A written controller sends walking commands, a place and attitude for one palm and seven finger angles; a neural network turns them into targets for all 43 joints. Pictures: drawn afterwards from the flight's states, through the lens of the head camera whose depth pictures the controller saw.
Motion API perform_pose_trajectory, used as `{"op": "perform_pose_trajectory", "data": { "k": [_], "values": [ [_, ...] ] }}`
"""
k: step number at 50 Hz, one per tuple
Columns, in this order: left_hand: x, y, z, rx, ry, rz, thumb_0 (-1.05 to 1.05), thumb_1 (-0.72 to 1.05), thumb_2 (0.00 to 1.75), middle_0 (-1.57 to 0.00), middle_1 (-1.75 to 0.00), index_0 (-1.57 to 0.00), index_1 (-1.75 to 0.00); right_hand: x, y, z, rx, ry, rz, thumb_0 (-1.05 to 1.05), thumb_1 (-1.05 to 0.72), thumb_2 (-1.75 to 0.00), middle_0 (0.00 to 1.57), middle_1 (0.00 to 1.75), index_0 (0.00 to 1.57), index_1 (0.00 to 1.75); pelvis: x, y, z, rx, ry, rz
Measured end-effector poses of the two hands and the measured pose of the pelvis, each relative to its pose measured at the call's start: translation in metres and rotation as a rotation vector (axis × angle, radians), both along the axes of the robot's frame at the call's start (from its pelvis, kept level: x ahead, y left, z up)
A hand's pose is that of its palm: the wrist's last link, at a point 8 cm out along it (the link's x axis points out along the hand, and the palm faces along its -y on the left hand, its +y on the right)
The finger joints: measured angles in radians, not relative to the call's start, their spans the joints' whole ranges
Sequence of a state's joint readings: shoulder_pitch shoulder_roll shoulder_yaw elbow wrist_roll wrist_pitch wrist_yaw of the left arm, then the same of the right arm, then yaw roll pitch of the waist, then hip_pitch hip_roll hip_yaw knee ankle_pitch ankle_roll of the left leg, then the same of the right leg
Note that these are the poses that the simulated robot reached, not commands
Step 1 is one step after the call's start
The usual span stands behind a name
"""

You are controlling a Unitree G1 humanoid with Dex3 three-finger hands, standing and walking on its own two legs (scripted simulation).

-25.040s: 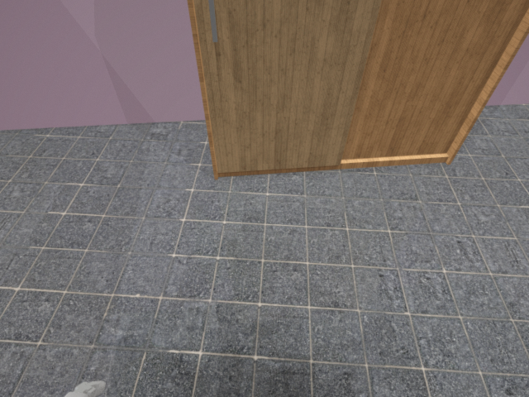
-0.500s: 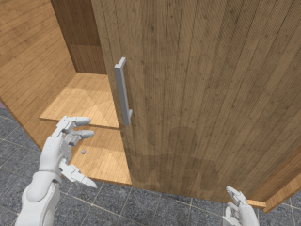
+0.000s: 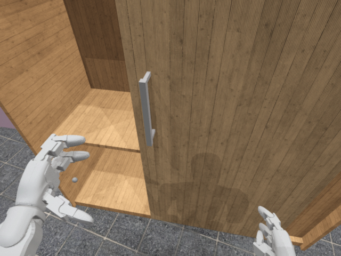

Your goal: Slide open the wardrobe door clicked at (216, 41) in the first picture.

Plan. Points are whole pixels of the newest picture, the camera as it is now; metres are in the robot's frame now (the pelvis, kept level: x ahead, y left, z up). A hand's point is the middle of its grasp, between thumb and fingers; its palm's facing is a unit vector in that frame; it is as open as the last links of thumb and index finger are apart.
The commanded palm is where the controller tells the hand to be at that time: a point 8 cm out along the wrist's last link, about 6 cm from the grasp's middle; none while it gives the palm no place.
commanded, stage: draw the hand back to the body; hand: left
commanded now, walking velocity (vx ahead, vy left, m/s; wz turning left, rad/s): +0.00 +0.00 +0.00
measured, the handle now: (148, 112) +0.47 +0.13 +0.11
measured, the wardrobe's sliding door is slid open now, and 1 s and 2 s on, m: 0.49 0.49 0.49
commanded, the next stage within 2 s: step back with the hand held close in 1.02 s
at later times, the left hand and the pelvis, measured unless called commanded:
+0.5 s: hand (49, 170) +0.21 +0.26 +0.16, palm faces +0.42 -0.84 -0.35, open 10.2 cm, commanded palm +0.16 +0.30 +0.17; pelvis +0.01 +0.01 +0.01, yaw -2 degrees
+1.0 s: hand (46, 172) +0.20 +0.26 +0.17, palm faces +0.46 -0.81 -0.36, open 7.4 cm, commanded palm +0.15 +0.29 +0.18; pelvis +0.01 +0.00 +0.01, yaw -2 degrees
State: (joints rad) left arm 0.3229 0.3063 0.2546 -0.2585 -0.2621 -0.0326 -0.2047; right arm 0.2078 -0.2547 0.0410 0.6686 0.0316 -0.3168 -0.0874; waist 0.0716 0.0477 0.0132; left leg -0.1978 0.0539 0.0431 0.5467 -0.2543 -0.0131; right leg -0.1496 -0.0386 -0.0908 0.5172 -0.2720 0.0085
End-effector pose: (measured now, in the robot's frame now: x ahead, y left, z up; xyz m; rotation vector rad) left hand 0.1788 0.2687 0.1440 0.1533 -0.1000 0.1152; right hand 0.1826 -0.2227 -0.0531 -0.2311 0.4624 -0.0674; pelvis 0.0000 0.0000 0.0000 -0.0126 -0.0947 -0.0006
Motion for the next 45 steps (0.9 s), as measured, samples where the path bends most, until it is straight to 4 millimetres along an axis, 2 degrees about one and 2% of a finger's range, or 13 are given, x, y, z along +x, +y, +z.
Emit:
{"op": "perform_pose_trajectory", "data": {
  "k": [7, 15, 22, 36, 45],
  "values": [
    [-0.017, 0.007, 0.006, 0.131, -0.025, 0.222, -0.01, -0.3, 0.32, -0.24, -1.0, -0.24, -1.0, -0.002, 0.016, -0.002, 0.003, 0.054, 0.016, 0.01, -0.9, -0.9, 0.2, 0.3, 0.2, 0.3, -0.003, 0.005, 0.006, -0.001, -0.015, -0.014],
    [-0.013, 0.02, 0.015, 0.187, -0.052, 0.288, -0.01, -0.02, 0.45, -0.23, -0.84, -0.24, -0.84, -0.009, 0.023, -0.011, 0.002, 0.143, 0.008, 0.01, -0.9, -0.9, 0.2, 0.3, 0.2, 0.3, 0.001, 0.01, 0.01, 0.003, -0.027, -0.022],
    [-0.013, 0.026, 0.029, 0.233, -0.077, 0.292, 0.0, 0.23, 0.57, -0.23, -0.69, -0.23, -0.7, -0.008, 0.017, -0.012, 0.008, 0.156, -0.019, 0.01, -0.9, -0.9, 0.2, 0.3, 0.2, 0.3, 0.009, 0.013, 0.011, 0.004, -0.03, -0.033],
    [-0.026, 0.036, 0.042, 0.281, -0.095, 0.357, 0.01, 0.72, 0.81, -0.21, -0.4, -0.21, -0.41, 0.003, 0.004, -0.008, -0.004, 0.142, -0.037, 0.01, -0.9, -0.9, 0.2, 0.3, 0.2, 0.3, 0.013, 0.008, 0.011, 0.001, -0.032, -0.034],
    [-0.025, 0.029, 0.036, 0.258, -0.083, 0.356, 0.01, 0.86, 0.88, -0.2, -0.32, -0.21, -0.32, 0.004, 0.003, -0.008, 0.001, 0.141, -0.033, 0.01, -0.9, -0.9, 0.2, 0.3, 0.2, 0.3, 0.012, 0.003, 0.011, 0.001, -0.036, -0.033]
  ]
}}
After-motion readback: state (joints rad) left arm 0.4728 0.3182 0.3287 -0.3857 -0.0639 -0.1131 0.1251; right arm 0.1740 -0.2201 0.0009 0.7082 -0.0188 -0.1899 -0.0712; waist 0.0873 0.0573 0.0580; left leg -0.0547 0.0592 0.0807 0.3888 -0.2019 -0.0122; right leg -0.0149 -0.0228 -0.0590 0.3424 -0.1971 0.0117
